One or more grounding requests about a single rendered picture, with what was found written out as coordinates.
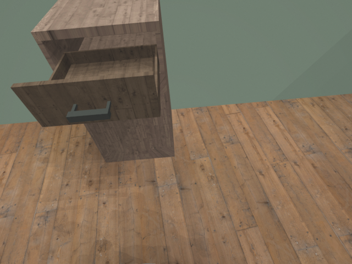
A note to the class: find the cabinet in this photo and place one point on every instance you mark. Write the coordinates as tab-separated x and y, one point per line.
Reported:
78	25

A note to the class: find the drawer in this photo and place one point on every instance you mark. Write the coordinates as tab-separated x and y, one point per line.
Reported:
129	77

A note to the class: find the handle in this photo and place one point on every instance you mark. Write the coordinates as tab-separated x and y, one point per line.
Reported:
89	115

